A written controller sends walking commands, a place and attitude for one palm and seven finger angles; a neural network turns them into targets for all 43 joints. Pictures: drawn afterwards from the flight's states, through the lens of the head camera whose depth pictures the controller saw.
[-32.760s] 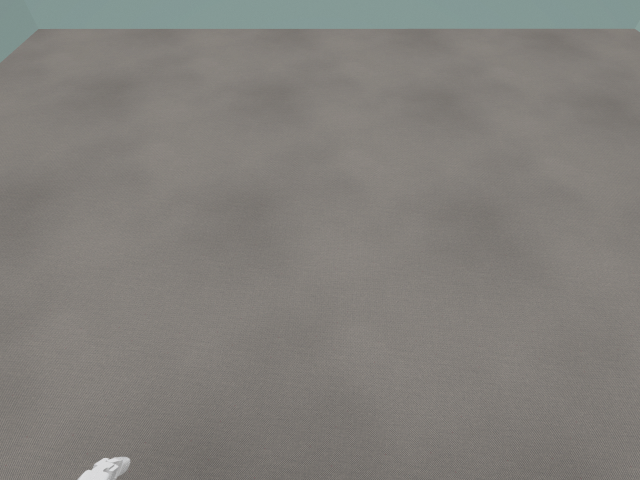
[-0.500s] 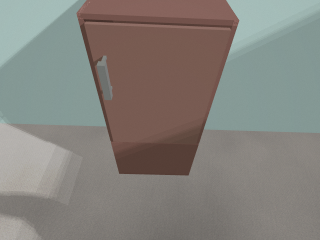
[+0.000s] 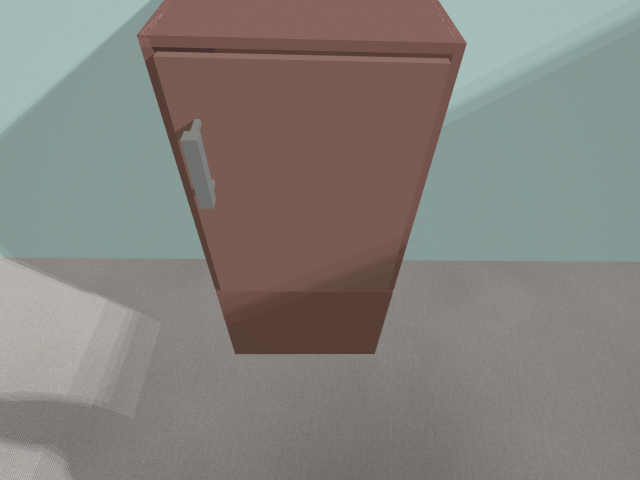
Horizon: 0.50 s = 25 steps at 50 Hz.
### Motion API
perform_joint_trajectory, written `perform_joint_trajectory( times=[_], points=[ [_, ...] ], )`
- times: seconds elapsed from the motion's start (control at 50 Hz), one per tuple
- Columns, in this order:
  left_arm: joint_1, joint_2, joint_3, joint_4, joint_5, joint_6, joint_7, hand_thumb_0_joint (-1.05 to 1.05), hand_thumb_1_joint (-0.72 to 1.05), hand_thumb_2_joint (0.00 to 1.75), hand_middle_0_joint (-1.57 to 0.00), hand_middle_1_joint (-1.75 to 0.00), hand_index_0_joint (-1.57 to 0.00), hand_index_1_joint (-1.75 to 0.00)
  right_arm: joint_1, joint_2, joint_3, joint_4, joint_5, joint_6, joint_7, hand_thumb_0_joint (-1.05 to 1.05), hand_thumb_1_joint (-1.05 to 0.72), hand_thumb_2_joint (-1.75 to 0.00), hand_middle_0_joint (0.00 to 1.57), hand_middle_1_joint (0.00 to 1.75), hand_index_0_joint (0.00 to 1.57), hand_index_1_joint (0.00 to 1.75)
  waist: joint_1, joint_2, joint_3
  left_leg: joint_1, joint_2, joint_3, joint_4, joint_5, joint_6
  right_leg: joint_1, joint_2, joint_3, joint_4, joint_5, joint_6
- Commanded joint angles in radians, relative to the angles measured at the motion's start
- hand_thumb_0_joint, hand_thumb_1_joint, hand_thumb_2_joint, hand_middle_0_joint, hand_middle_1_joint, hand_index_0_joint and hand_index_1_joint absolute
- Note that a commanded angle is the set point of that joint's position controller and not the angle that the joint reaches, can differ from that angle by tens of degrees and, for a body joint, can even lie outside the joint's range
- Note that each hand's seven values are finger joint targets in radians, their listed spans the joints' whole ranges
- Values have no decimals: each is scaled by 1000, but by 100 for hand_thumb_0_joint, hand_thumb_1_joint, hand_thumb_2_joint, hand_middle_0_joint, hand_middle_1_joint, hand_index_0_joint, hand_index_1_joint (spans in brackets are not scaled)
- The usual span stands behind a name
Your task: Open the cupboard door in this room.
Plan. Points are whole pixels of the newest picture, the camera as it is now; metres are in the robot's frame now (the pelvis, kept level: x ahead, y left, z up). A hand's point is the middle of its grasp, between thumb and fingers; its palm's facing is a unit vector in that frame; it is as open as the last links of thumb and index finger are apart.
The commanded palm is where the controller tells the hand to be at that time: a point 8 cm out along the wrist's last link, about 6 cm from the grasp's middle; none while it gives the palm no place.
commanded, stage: raise the hand with hooked fingers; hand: left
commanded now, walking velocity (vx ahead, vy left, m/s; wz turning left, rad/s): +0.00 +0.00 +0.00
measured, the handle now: (202, 164) +0.58 +0.24 +0.06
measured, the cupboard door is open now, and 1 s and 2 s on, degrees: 0 0 0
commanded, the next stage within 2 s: none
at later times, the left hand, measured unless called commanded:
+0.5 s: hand (200, 446) +0.17 +0.16 -0.04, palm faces +0.09 -1.00 +0.00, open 8.6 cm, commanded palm +0.13 +0.23 -0.03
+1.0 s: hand (156, 387) +0.22 +0.21 +0.01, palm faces +0.10 -0.99 -0.07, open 11.6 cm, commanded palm +0.19 +0.26 +0.02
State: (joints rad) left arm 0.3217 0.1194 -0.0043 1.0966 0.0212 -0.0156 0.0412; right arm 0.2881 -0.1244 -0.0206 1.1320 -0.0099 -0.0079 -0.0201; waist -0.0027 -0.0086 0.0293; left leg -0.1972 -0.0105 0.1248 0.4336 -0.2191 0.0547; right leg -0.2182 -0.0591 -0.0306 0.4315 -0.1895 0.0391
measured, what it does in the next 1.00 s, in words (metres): lowers itself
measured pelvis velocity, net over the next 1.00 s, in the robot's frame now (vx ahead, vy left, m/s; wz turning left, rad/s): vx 0.02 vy -0.04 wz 0.08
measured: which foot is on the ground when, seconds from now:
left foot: down 0.00-1.00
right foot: down 0.00-1.00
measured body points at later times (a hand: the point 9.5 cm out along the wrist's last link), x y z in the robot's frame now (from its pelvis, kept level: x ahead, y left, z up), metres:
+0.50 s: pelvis +0.00 -0.03 -0.07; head +0.04 -0.01 +0.37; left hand +0.16 +0.21 -0.04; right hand +0.25 -0.27 -0.09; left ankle +0.01 +0.08 -0.74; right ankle +0.03 -0.14 -0.74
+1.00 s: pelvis +0.02 -0.04 -0.05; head +0.07 -0.04 +0.39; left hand +0.21 +0.26 +0.02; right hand +0.18 -0.28 -0.15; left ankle +0.01 +0.08 -0.74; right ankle +0.03 -0.14 -0.74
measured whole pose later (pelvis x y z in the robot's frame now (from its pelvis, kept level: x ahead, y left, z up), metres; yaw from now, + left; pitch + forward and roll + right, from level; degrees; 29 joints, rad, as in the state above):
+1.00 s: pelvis +0.02 -0.04 -0.05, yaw +5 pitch +11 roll -1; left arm 0.34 0.30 0.34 0.07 -0.39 -0.35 -0.41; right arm 0.31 -0.26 -0.01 0.59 0.04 -0.22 -0.06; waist -0.01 0.03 -0.10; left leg -0.69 0.04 0.01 0.95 -0.46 0.00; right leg -0.66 -0.01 -0.10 0.92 -0.45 -0.02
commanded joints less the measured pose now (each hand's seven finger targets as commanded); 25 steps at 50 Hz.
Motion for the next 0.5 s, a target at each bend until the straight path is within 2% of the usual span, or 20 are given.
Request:
perform_joint_trajectory(
  times=[0.0, 0.04, 0.06, 0.08, 0.1, 0.12, 0.14, 0.16, 0.18, 0.2, 0.22, 0.26, 0.28, 0.3, 0.32, 0.34, 0.38, 0.4, 0.44, 0.48],
  points=[
    [83, 84, 16, -15, -3, -9, 8, 0, 90, 90, -20, -30, -20, -30, 63, -92, -9, -13, 1, -11, -4, 0, -90, -90, 20, 30, 20, 30, -2, 6, 49, -19, 124, -144, -132, -10, -22, -21, -58, 72, -76, 28, -50],
    [82, 88, 16, -15, -2, -8, 8, 0, 90, 90, -20, -30, -20, -30, 65, -91, -7, -11, 3, -12, -4, 0, -90, -90, 20, 30, 20, 30, -1, 4, 48, -20, 126, -143, -133, -1, -23, -10, -60, 66, -77, 39, -48],
    [80, 132, 5, 13, 9, -4, 40, 0, 90, 90, -20, -30, -20, -30, -14, -145, 2, -95, 8, -23, 3, 0, -90, -90, 20, 30, 20, 30, 16, 9, 73, -89, 150, -107, 19, 91, -47, -25, -73, 52, -32, 73, -56],
    [-667, 324, 99, -1563, -192, -226, 40, 0, 88, 89, -20, -32, -20, -32, -14, -301, -2, -480, 57, -166, -42, 0, -90, -90, 20, 30, 20, 30, -110, 161, -430, 198, 36, -143, -69, 66, -62, 40, 50, -42, 58, 64, -59],
    [-243, 281, 104, -1311, -123, -178, 95, 0, 85, 88, -20, -33, -20, -33, -96, -239, 20, -419, 62, -266, -72, 0, -90, -90, 20, 30, 20, 30, -4, 236, -397, 160, 78, -163, -107, -5, -71, -25, 58, -48, 143, -87, -82],
    [28, 68, -22, -1139, -133, -42, 136, 0, 83, 87, -21, -34, -21, -34, -92, -181, 9, -418, 75, -304, -66, 0, -90, -90, 20, 30, 20, 30, -32, 181, -180, -27, 85, -201, -149, -162, -94, -139, 57, -80, 179, -167, -68],
    [61, -61, -114, -1134, -165, -17, 124, 0, 81, 86, -21, -36, -21, -36, -45, -195, 8, -394, 84, -327, -61, 0, -90, -90, 20, 30, 20, 30, -44, 131, -62, -89, 65, -194, -115, -226, -70, -168, 57, -73, 153, -129, -61],
    [17, -32, -114, -1248, -189, -60, 114, 0, 78, 85, -21, -37, -21, -37, -64, -232, -1, -451, 80, -354, -64, 0, -90, -90, 20, 30, 20, 30, -47, 125, -3, -136, 54, -206, -65, -255, -58, -173, 54, -73, 118, -143, -59],
    [4, 38, -62, -1241, -173, -104, 113, 0, 76, 84, -21, -39, -21, -39, -68, -258, -11, -468, 62, -371, -63, 0, -90, -90, 20, 30, 20, 30, -71, 43, -13, -174, 42, -210, -11, -274, -55, -208, 54, -66, 105, -191, -54],
    [26, 31, -42, -1188, -169, -155, 96, 0, 74, 83, -21, -40, -21, -40, -65, -256, -19, -490, 45, -376, -58, 0, -90, -90, 20, 30, 20, 30, -78, -87, 17, -229, 33, -217, 45, -265, -57, -267, 60, -82, 128, -234, -54],
    [93, 19, -21, -1092, -167, -207, 60, 0, 71, 82, -21, -42, -21, -42, -69, -260, -34, -518, 39, -378, -41, 0, -90, -90, 20, 30, 20, 30, -53, -130, 20, -272, 21, -202, 98, -248, -63, -309, 59, -87, 155, -267, -56],
    [289, -8, 35, -974, -201, -349, -46, 0, 67, 80, -22, -45, -22, -45, -101, -242, -58, -576, 21, -370, -9, 0, -90, -90, 20, 30, 20, 30, 19, -274, -41, -377, 12, -154, 223, -191, -71, -388, 65, -94, 247, -325, -62],
    [346, 23, 95, -960, -225, -429, -112, 0, 64, 79, -22, -47, -22, -47, -114, -242, -71, -599, 17, -359, 8, 0, -90, -90, 20, 30, 20, 30, 46, -271, -80, -433, 3, -135, 284, -165, -78, -405, 63, -85, 296, -324, -68],
    [372, 49, 138, -968, -245, -509, -182, 0, 62, 78, -22, -48, -22, -48, -137, -244, -81, -627, 13, -345, 24, 0, -90, -90, 20, 30, 20, 30, 61, -221, -105, -466, -4, -121, 337, -130, -84, -409, 62, -75, 343, -282, -76],
    [385, 125, 220, -933, -249, -571, -253, 0, 60, 77, -22, -50, -22, -50, -137, -253, -94, -648, 15, -326, 44, 0, -90, -90, 20, 30, 20, 30, 77, -123, -122, -486, -12, -116, 379, -96, -92, -398, 57, -57, 394, -228, -90],
    [382, 173, 263, -983, -253, -610, -298, 0, 57, 76, -22, -51, -22, -51, -164, -253, -100, -695, 19, -313, 48, 0, -90, -90, 20, 30, 20, 30, 89, -63, -159, -510, -18, -104, 411, -74, -84, -396, 54, -50, 439, -178, -94],
    [375, 191, 277, -1091, -263, -581, -334, 0, 53, 74, -23, -54, -23, -54, -192, -242, -95, -767, 29, -285, 46, 0, -90, -90, 20, 30, 20, 30, 108, 37, -253, -508, -19, -87, 437, -32, -67, -381, 58, -34, 496, -96, -93],
    [332, 185, 265, -1178, -281, -553, -337, 0, 50, 73, -23, -55, -23, -55, -197, -240, -90, -797, 32, -271, 40, 0, -90, -90, 20, 30, 20, 30, 101, 62, -290, -497, -17, -90, 445, -16, -63, -377, 62, -31, 508, -68, -89],
    [249, 208, 286, -1324, -313, -517, -327, 0, 46, 71, -23, -58, -23, -58, -170, -235, -87, -821, 33, -245, 25, 0, -90, -90, 20, 30, 20, 30, 76, 106, -336, -484, -11, -104, 482, 3, -51, -382, 67, -2, 502, -41, -81],
    [162, 198, 273, -1447, -319, -527, -305, 0, 41, 69, -24, -62, -24, -62, -127, -222, -80, -814, 31, -237, 10, 0, -90, -90, 20, 30, 20, 30, 25, 102, -360, -458, 2, -123, 521, 28, -40, -413, 73, 0, 499, -14, -70]
  ],
)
